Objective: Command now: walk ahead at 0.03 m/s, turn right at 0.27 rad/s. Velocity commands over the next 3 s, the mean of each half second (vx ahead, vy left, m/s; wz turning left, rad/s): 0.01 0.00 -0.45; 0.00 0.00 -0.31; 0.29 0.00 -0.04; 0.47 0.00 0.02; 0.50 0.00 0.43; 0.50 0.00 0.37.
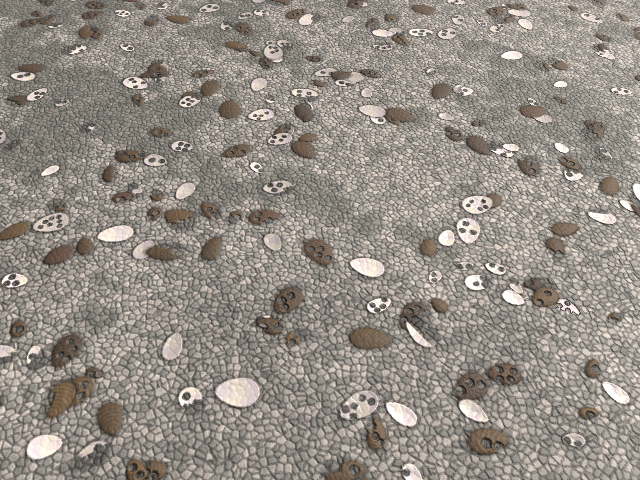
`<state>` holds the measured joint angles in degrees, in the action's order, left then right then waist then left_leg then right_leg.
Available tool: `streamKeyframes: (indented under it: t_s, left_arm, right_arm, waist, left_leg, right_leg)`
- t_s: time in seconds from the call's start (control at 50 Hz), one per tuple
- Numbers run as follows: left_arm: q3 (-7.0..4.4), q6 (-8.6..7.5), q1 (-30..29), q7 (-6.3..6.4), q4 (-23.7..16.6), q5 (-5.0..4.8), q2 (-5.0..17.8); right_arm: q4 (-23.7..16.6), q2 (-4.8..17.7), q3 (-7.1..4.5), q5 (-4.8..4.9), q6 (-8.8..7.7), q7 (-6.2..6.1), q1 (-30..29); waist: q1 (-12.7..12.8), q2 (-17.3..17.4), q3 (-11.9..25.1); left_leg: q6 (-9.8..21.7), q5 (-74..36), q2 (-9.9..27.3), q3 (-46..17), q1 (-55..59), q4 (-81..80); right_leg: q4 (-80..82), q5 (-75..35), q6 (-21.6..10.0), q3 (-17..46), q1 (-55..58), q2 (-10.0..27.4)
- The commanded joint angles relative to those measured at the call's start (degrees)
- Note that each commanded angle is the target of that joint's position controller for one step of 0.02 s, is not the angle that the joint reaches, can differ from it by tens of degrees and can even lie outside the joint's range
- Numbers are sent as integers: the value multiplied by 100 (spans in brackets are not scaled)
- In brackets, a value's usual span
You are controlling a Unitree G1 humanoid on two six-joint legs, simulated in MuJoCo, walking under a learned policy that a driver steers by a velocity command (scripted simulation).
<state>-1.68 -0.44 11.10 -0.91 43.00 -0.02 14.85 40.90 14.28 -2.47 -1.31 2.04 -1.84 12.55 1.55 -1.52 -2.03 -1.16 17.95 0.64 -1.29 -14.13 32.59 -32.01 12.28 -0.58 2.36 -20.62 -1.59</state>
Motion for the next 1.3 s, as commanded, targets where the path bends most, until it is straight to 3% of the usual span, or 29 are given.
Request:
streamKeyframes:
  t_s: [0.02, 0.08, 0.12, 0.14, 0.16, 0.18, 0.22, 0.3, 0.42, 0.48, 0.5, 0.52, 0.54, 0.56, 0.58, 0.62, 0.68, 0.76, 0.8, 0.86, 0.88, 0.9, 0.92, 0.96, 1.04, 1.1, 1.18, 1.26, 1.3]
  left_arm:
    - [-265, -31, -208, 25, -505, -18, 685]
    - [-304, 25, -118, -46, -608, -47, 586]
    - [-356, 49, -69, -74, -668, -59, 681]
    - [-471, 56, -145, -53, -737, -32, 1077]
    - [-536, 53, 181, -40, -739, -8, 1274]
    - [-518, -5, 733, -53, -657, 92, 1305]
    - [-451, -101, 281, -4, -779, 43, 1178]
    - [-467, 102, -169, 199, -870, -63, 1149]
    - [-560, 297, -292, 274, -999, -97, 1236]
    - [-550, 356, -474, 272, -1044, -203, 1160]
    - [-504, 346, -320, 277, -1029, -188, 988]
    - [-429, 318, -75, 264, -1046, -125, 667]
    - [-575, 226, -186, 266, -1162, -81, 1062]
    - [-679, 211, -82, 259, -1031, -74, 1369]
    - [-709, 256, 88, 257, -851, -99, 1373]
    - [-635, 346, 245, 281, -691, -62, 1064]
    - [-510, 317, -105, 266, -852, -123, 796]
    - [-323, 294, -319, 202, -956, -43, 499]
    - [-316, 284, -308, 167, -948, -60, 569]
    - [-319, 260, 183, 130, -697, -29, 574]
    - [-331, 258, 251, 156, -720, 13, 767]
    - [-400, 273, 358, 223, -779, 72, 1235]
    - [-309, 253, -90, 183, -718, 112, 932]
    - [-189, 158, -334, 121, -787, 160, 465]
    - [-219, 89, 21, 145, -607, 71, 704]
    - [-337, 91, 498, 189, -498, -18, 1116]
    - [-315, -116, 500, 199, -453, -120, 942]
    - [-342, -79, -11, 100, -529, -170, 1002]
    - [-217, -113, 56, 64, -501, -78, 608]
  right_arm:
    - [-370, 1037, -343, 58, -157, -109, -96]
    - [-449, 1003, -360, 140, -180, -193, -220]
    - [-451, 1014, -396, 170, -160, -214, -139]
    - [-528, 910, -396, 97, -154, -214, 42]
    - [-652, 797, -358, 45, -151, -218, -259]
    - [-818, 653, -301, 60, -152, -211, -606]
    - [-684, 641, -299, 89, -127, -173, -501]
    - [-569, 652, -308, 143, -217, -151, -321]
    - [-523, 625, -275, 212, -304, 49, -315]
    - [-398, 694, -355, 184, -352, 112, 52]
    - [-397, 961, -438, 117, -349, 84, 173]
    - [-518, 1437, -520, -17, -298, 42, 78]
    - [-576, 1501, -536, -249, -329, 95, -72]
    - [-731, 1145, -429, -203, -372, 71, -486]
    - [-765, 882, -354, -88, -383, 40, -808]
    - [-775, 722, -268, 73, -375, -7, -856]
    - [-651, 726, -238, 34, -317, -39, -417]
    - [-557, 924, -287, 78, -262, -2, -343]
    - [-474, 1064, -318, 127, -231, 44, -219]
    - [-304, 939, -243, 265, -225, 81, -102]
    - [-215, 830, -192, 225, -293, 102, 134]
    - [-318, 556, -86, -12, -386, 163, 224]
    - [-346, 386, -33, -40, -408, 141, 97]
    - [-294, 663, -83, -48, -387, 117, -312]
    - [-103, 656, -100, 61, -314, 76, -138]
    - [-242, 671, -134, 227, -423, 96, -480]
    - [-309, 717, -166, 328, -659, 269, -544]
    - [112, 623, -150, 237, -734, 396, 261]
    - [383, 799, -241, 255, -696, 334, 1154]
  waist:
    - [-138, 1252, 87]
    - [-119, 1076, 202]
    - [-143, 671, 246]
    - [-369, -267, 237]
    - [-116, -1041, 390]
    - [241, -1445, 713]
    - [51, -252, 944]
    - [-181, -500, 829]
    - [-58, -823, 883]
    - [-298, -796, 702]
    - [-267, -408, 722]
    - [-59, 1062, 657]
    - [-94, 1677, 414]
    - [35, 1173, 282]
    - [150, 925, 167]
    - [65, 818, 138]
    - [-199, 897, 235]
    - [-336, 1163, 464]
    - [-398, 1266, 469]
    - [-109, 1030, 462]
    - [-150, 768, 630]
    - [-370, -402, 1001]
    - [-483, -1108, 825]
    - [-273, -631, 567]
    - [-156, -521, 272]
    - [178, -967, -490]
    - [107, -680, -421]
    - [-399, -415, 112]
    - [-762, -31, 334]
  left_leg:
    - [856, -707, 1288, -1047, 41, -1074]
    - [1001, -1985, 1564, -980, 145, -629]
    - [696, -1729, 1245, -542, -4, -124]
    - [305, -1098, 586, 136, -306, 543]
    - [-152, 9, -188, 512, -1057, 1622]
    - [-231, 2067, -489, -39, -2005, 2780]
    - [-145, 1833, -172, -542, -2328, 3752]
    - [-336, 917, -174, -353, -1637, 2458]
    - [-312, 322, -414, -318, -654, 632]
    - [-63, -604, -389, -177, 203, -888]
    - [188, -688, 254, -660, 761, -1224]
    - [832, -794, 1584, -2142, 1081, -1657]
    - [1590, -896, 2332, -3100, 231, -1897]
    - [1599, -720, 2106, -2665, 22, -1884]
    - [1306, -563, 1669, -1979, -56, -1803]
    - [1173, -966, 1282, -1365, 124, -1658]
    - [1326, -1476, 1144, -951, 596, -1565]
    - [1378, -1685, 1232, -796, 759, -1397]
    - [1425, -1956, 1290, -836, 639, -1293]
    - [1130, -2464, 1161, -705, 365, -890]
    - [752, -2119, 1035, -589, -10, -758]
    - [303, -999, 561, -88, -504, -36]
    - [-9, 73, 311, 122, -238, -454]
    - [-141, -611, 276, 159, 87, -543]
    - [-100, -142, 53, 444, 51, -292]
    - [138, 866, -55, 432, -1365, 850]
    - [520, 1218, 408, -61, -2264, 1313]
    - [408, -729, -104, 577, 345, -216]
    - [422, -523, 21, 255, 1698, -420]
  right_leg:
    - [-676, 389, -55, -156, -424, 30]
    - [-1003, 603, -160, -251, -466, 177]
    - [-354, -584, -343, -63, -86, 231]
    - [114, -1644, -648, 833, 67, 574]
    - [759, -2211, -1310, 2200, 699, 1155]
    - [1197, -2505, -1883, 3275, 1633, 1770]
    - [1128, -1927, -1529, 2768, 1897, 1653]
    - [1062, -1944, -1151, 1960, 1205, 1033]
    - [1161, -1046, -1086, 2425, 876, 977]
    - [997, -177, -757, 2516, 371, 690]
    - [545, 653, -458, 2246, -158, 387]
    - [-922, 1894, -77, 1180, -1117, -487]
    - [-2307, 2412, 158, 754, -1489, -494]
    - [-3086, 1980, 246, 879, -1393, -226]
    - [-3411, 1551, 322, 780, -1388, -199]
    - [-3956, 1090, 503, 691, -1478, -216]
    - [-3326, 934, 654, 459, -1468, -170]
    - [-1591, 1293, 648, 109, -550, 161]
    - [-875, 1349, 580, -185, -76, 119]
    - [1254, -274, 246, -310, 1029, 31]
    - [1370, -970, 61, 140, 1739, 337]
    - [1007, -2628, -274, 1149, 2375, 1294]
    - [985, -1994, -844, 1282, 1386, 1514]
    - [1116, -621, -563, 955, 1076, 972]
    - [1323, 1069, -466, 932, 868, 748]
    - [2132, 3214, -1140, 2286, 862, 1546]
    - [2210, 2208, -1315, 2480, 1639, 1903]
    - [1727, 983, -955, 1105, 444, 1164]
    - [657, 1062, -606, 645, -428, 755]
